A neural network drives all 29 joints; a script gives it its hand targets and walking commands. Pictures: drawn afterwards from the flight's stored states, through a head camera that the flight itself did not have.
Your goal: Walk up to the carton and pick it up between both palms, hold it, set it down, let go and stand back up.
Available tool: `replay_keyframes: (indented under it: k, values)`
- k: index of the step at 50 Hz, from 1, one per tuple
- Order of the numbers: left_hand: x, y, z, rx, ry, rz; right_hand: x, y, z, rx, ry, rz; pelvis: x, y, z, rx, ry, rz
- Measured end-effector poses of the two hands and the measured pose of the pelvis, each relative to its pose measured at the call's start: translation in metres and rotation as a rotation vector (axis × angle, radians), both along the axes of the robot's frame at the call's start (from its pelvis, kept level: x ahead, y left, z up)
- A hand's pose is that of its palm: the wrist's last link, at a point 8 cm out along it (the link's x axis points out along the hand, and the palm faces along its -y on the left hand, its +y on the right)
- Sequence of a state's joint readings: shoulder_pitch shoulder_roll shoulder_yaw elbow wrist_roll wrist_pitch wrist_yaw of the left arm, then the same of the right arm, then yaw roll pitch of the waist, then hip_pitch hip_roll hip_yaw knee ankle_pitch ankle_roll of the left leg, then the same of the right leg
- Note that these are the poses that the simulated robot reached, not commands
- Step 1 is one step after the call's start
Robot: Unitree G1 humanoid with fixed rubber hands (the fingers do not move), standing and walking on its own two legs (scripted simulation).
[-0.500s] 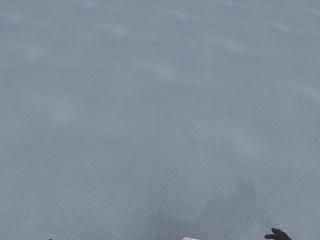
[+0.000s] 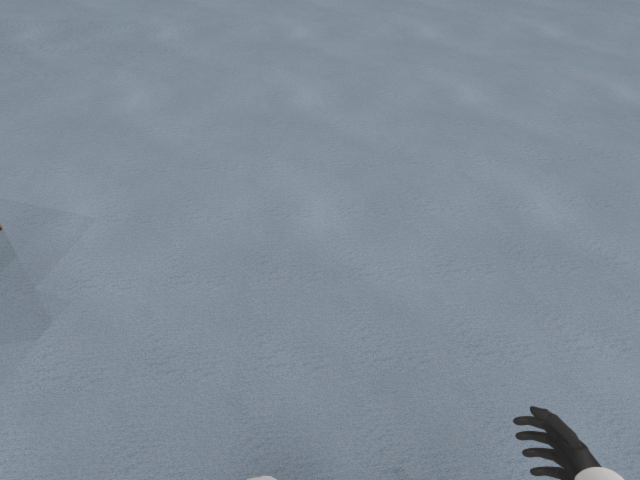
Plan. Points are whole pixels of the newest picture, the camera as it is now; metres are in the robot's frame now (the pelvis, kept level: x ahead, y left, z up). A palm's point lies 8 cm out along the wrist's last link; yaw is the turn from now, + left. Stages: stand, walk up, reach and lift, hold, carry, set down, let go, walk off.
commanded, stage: walk up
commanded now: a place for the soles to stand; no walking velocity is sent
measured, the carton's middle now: out of the picture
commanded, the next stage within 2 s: none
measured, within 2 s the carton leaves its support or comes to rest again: neither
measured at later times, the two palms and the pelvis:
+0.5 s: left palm out of the picture +0.01 +0.46 -0.04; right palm (416, 338) +0.36 -0.10 -0.07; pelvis +0.11 +0.12 +0.01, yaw +25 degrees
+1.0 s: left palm out of the picture +0.08 +0.56 -0.05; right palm (299, 266) +0.50 +0.10 -0.10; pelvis +0.24 +0.28 +0.00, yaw +47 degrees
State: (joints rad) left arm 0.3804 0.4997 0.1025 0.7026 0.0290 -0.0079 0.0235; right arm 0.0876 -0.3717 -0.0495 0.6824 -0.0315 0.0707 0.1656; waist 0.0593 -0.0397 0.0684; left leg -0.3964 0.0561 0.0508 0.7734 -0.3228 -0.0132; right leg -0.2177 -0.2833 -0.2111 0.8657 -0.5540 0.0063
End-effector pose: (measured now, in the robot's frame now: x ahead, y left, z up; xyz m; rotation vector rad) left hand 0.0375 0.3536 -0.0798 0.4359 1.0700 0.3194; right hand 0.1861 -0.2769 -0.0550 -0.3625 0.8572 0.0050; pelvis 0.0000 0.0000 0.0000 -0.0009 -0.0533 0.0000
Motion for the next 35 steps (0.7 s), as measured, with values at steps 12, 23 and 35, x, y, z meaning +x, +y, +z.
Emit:
replay_keyframes:
  k: [12, 23, 35]
  values:
    - [0.05, -0.006, 0.002, -0.07, -0.067, -0.013, 0.02, 0.013, -0.02, -0.082, 0.164, -0.043, 0.05, 0.042, 0.005, 0.012, 0.002, 0.2]
    - [-0.013, 0.085, 0.045, 0.089, -0.082, 0.309, 0.139, 0.144, -0.02, -0.015, 0.172, 0.29, 0.105, 0.104, 0.017, -0.028, -0.021, 0.406]
    - [0.0, 0.181, -0.008, -0.013, -0.083, 0.489, 0.257, 0.306, -0.009, -0.029, -0.02, 0.424, 0.158, 0.202, -0.01, 0.043, -0.016, 0.554]
